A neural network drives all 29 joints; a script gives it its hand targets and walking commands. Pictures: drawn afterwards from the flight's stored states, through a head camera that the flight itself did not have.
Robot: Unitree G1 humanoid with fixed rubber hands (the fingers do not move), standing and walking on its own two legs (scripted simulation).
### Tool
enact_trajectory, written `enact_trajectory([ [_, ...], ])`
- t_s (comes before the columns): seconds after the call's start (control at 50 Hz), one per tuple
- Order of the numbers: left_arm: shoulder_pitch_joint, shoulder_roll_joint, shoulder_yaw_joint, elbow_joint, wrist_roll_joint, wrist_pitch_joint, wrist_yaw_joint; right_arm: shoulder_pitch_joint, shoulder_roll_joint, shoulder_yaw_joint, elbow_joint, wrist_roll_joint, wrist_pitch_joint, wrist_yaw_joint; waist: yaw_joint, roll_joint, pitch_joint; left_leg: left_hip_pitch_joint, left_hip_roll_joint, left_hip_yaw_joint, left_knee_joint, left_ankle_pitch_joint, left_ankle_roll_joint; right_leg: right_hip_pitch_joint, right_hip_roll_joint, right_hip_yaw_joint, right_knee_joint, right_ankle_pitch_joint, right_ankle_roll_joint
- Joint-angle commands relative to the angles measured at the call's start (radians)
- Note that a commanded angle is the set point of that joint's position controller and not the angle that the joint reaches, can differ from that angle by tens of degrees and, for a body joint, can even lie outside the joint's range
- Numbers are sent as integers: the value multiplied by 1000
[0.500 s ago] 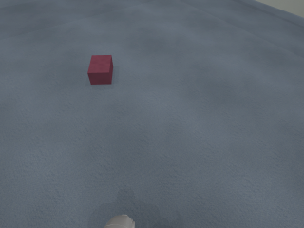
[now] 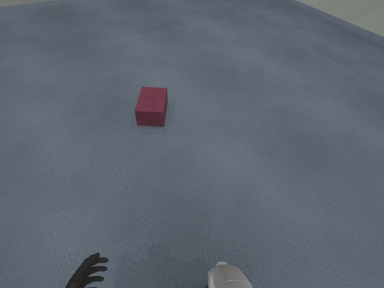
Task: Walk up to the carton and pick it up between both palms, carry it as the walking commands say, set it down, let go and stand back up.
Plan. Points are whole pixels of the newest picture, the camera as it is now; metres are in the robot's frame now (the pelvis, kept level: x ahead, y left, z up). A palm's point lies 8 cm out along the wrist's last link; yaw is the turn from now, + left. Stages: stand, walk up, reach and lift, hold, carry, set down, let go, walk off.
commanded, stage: walk up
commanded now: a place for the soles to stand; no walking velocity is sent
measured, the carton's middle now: (152, 106) +1.45 +0.17 -0.69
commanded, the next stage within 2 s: none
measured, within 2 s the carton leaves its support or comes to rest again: neither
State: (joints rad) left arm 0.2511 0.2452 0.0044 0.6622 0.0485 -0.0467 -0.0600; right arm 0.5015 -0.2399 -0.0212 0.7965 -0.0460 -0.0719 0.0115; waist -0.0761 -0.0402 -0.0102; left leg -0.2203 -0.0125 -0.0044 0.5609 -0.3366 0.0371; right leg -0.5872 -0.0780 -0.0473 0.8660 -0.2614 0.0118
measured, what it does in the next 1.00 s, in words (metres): walks ahead: right foot, then left foot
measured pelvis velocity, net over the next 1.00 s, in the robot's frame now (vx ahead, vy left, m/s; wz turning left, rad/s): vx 0.50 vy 0.00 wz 0.12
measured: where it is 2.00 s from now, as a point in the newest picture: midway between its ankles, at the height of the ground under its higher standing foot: (170, 166)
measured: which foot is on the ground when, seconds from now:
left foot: down 0.00-0.12, up 0.14-0.52, down 0.54-0.98, up 1.00-1.00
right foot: up 0.00-0.10, down 0.12-0.54, up 0.56-0.96, down 0.98-1.00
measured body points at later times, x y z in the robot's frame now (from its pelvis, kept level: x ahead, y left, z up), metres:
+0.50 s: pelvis +0.25 +0.00 +0.00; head +0.27 +0.01 +0.45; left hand +0.13 +0.25 -0.13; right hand +0.48 -0.17 -0.09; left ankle +0.38 +0.14 -0.71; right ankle +0.18 -0.14 -0.73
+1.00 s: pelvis +0.50 +0.00 -0.02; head +0.50 -0.01 +0.43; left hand +0.61 +0.26 -0.11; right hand +0.50 -0.27 -0.15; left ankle +0.39 +0.14 -0.72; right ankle +0.62 -0.10 -0.73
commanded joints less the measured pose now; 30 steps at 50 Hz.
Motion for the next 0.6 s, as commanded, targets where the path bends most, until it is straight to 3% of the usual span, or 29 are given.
enact_trajectory([
  [0.0,-9,67,29,-58,-3,-18,2,-51,-187,-50,-64,-2,-22,4,49,139,124,-166,216,-261,-298,-300,170,98,-6,12,-100,81,-11],
  [0.04,9,65,36,-54,-4,-26,9,-46,-188,-47,-60,-4,-18,7,56,119,122,-173,197,-211,-226,-237,146,215,20,-23,-209,95,-20],
  [0.08,138,85,52,-17,8,-35,27,-35,-155,-33,-57,-2,-8,13,113,33,61,-229,131,-143,26,-106,101,452,74,-59,-269,13,-29],
  [0.1,261,137,70,-3,15,-44,42,-18,-102,-15,-69,1,-7,15,169,-117,-22,-343,63,-67,348,-19,59,629,-73,167,-333,-137,-63],
  [0.12,314,246,91,-21,12,-42,55,29,-54,-2,-113,15,-3,18,154,-258,-91,-505,-54,-8,665,-240,-11,676,-350,719,-569,-460,-154],
  [0.14,258,249,89,-5,-18,-31,64,-1,-90,-18,-127,-2,9,14,134,-138,13,-583,-26,-108,770,-208,-19,575,-397,889,-708,-644,-206],
  [0.16,200,219,76,8,-21,-29,69,-57,-114,-23,-139,-11,17,15,122,-75,87,-620,25,-98,802,-158,-26,520,-389,771,-686,-643,-226],
  [0.18,174,184,63,23,-20,-34,66,-110,-126,-28,-142,-16,19,17,127,-47,121,-611,60,-88,752,-103,-32,473,-347,608,-668,-534,-221],
  [0.22,157,127,37,48,-13,-56,64,-105,-104,-29,-130,-15,25,28,104,-85,117,-550,96,-82,631,-38,-55,409,-265,379,-676,-311,-207],
  [0.26,202,114,33,88,-7,-76,63,-114,-68,-25,-124,-12,27,42,104,-79,85,-533,95,-56,556,34,-70,429,-245,257,-658,-96,-220],
  [0.3,236,115,33,117,-8,-79,62,-176,-37,-15,-133,-10,22,51,111,-62,84,-513,95,-19,432,119,-68,445,-209,139,-643,20,-210],
  [0.36,245,137,36,129,-11,-69,53,-270,-14,-2,-166,-8,15,55,111,-83,101,-387,66,44,232,225,-40,403,-171,25,-630,31,-193],
  [0.4,238,159,38,129,-12,-57,50,-313,-11,-2,-187,-3,15,55,106,-90,128,-271,51,68,147,261,-17,340,-188,0,-644,-32,-196],
  [0.44,249,172,38,134,-10,-42,53,-315,-18,-9,-192,-5,13,47,94,-81,146,-197,41,74,105,250,-1,333,-215,-7,-614,-7,-193],
  [0.48,271,174,35,135,-6,-20,56,-247,-36,-21,-171,-15,8,32,63,-27,122,-77,19,76,46,205,11,344,-204,-45,-462,38,-165],
  [0.5,289,163,28,129,-4,-10,53,-160,-66,-35,-146,-21,2,19,24,34,65,62,-7,77,29,155,24,313,-165,-87,-281,113,-142],
  [0.52,306,127,13,104,-6,-4,50,-27,-110,-54,-124,-30,-4,3,-32,134,-42,269,93,-98,29,46,58,175,-106,-127,10,82,-103],
  [0.54,344,72,-9,59,-6,0,42,53,-209,-71,-146,-14,-2,-20,-39,259,-163,386,371,-563,-105,-125,128,-1,16,-93,314,-331,-52],
  [0.56,313,136,17,22,-18,10,36,46,-267,-84,-160,17,16,-35,-45,211,-152,332,454,-809,-306,-336,222,-98,40,44,404,-322,-38],
  [0.58,241,154,29,4,-21,12,36,-20,-233,-76,-153,22,22,-39,-16,159,-35,256,432,-722,-312,-364,238,-149,5,71,461,-270,-33],
])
